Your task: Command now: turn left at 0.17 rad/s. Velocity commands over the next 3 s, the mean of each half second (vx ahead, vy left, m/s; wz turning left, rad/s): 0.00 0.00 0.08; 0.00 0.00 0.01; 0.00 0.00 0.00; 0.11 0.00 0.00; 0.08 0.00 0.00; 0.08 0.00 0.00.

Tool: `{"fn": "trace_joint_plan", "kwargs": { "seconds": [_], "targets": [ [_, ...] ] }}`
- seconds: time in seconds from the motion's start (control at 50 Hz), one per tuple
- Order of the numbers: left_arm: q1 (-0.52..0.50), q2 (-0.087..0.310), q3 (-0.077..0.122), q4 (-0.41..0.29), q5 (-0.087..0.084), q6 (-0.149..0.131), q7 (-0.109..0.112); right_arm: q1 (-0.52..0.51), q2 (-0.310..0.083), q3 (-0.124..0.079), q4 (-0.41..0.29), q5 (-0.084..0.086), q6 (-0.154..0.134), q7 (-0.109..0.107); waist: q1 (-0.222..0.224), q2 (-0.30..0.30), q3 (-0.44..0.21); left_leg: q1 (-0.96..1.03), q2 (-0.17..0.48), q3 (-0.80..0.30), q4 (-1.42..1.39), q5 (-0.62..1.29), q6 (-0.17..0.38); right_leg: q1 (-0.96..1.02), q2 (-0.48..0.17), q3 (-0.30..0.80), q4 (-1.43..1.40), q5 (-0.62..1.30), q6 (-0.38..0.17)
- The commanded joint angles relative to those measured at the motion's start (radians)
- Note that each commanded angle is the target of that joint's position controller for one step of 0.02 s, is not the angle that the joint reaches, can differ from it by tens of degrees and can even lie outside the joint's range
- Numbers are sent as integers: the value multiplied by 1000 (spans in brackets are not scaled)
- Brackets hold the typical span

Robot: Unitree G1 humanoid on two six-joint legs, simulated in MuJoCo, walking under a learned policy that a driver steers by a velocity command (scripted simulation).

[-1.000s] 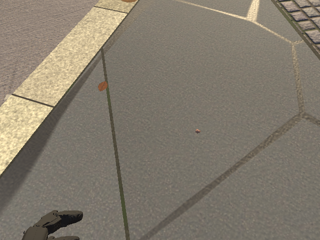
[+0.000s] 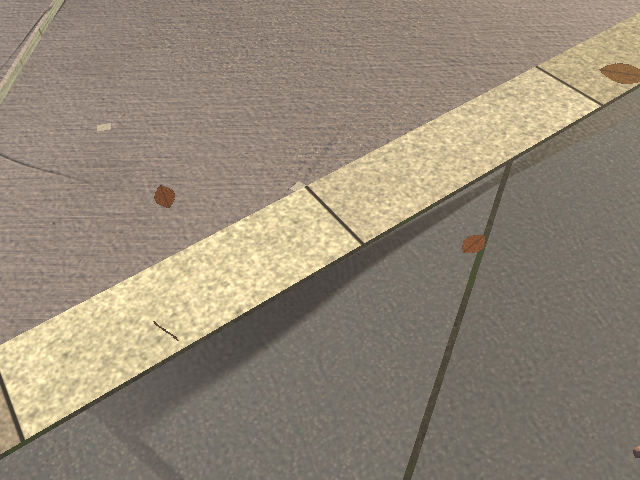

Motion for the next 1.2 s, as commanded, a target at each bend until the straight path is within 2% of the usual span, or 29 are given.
{"fn": "trace_joint_plan", "kwargs": {
  "seconds": [0.02,0.06,0.1,0.12,0.14,0.16,0.18,0.2,0.22,0.24,0.28,0.38,0.56,0.86,1.2],
  "targets": [
    [-105,104,16,-80,-10,-11,4,26,-23,-8,-43,3,-4,-1,-47,-175,-56,11,64,29,-26,14,-39,96,-186,167,-148,345,-176],
    [-73,116,20,-67,-9,1,2,-27,15,12,-56,3,-9,4,-9,-225,-78,107,101,94,-230,0,-45,126,-165,137,-125,377,-172],
    [-30,148,27,-53,-14,10,1,-29,-7,6,-49,15,-11,7,7,-245,-86,179,97,126,-401,41,-41,150,-181,164,-99,393,-183],
    [-33,149,25,-50,-22,12,0,1,-13,3,-30,16,-12,7,-12,-235,-81,241,92,141,-542,156,-27,139,-176,163,-83,394,-173],
    [-10,139,20,-40,-30,8,-1,15,-22,3,-17,10,-13,7,-17,-215,-72,309,96,129,-658,276,-7,115,-167,164,-79,382,-146],
    [16,128,14,-32,-25,-5,-5,20,-55,0,-21,-1,-13,2,-10,-175,-89,399,143,64,-670,379,21,66,-161,165,-78,328,-97],
    [25,111,7,-41,1,-24,-16,34,-118,-10,-26,-12,-11,-8,18,-45,-127,482,230,-9,-579,625,60,5,-110,104,-26,254,-48],
    [39,79,0,-34,4,-36,-22,20,-103,-10,1,-15,-10,-2,43,89,-140,404,223,0,-539,502,109,39,-44,23,-55,104,3],
    [-27,110,2,-29,9,-36,-22,5,-48,0,-11,-16,-15,9,-5,47,-105,345,198,3,-559,380,111,63,-31,5,-30,75,36],
    [-59,109,4,-29,5,-33,-21,7,-25,8,-1,-24,-20,11,-13,24,-83,312,191,4,-574,318,98,65,-29,0,-24,75,40],
    [-61,97,2,-23,0,-16,-13,1,-34,9,6,-20,-32,12,-10,29,-28,261,177,12,-580,293,81,58,-30,2,-18,94,32],
    [-41,86,3,14,-3,-7,-1,20,-18,20,27,-16,-44,5,-5,15,1,221,168,14,-584,243,74,70,-31,5,-22,82,32],
    [-20,89,8,93,-9,-5,11,45,-3,26,79,-13,-54,1,-7,-25,-1,232,151,30,-578,249,74,82,-33,6,-29,95,44],
    [15,79,7,224,-15,5,28,91,9,30,213,-5,-57,-9,-8,-33,15,252,127,65,-584,284,64,86,-29,1,-48,108,37],
    [51,51,-4,307,-17,11,33,132,21,45,350,0,-55,-15,-12,-39,35,251,117,87,-599,280,58,86,-18,-11,-63,105,30]
  ]
}}
Next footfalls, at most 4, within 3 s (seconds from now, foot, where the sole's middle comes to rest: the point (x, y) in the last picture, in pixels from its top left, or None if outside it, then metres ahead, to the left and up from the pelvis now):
0.16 left None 0.02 0.15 -0.78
2.24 left None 0.15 0.12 -0.78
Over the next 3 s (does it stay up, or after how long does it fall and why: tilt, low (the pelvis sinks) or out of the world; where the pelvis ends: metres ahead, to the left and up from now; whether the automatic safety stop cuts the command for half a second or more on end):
stays up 0.10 0.02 -0.01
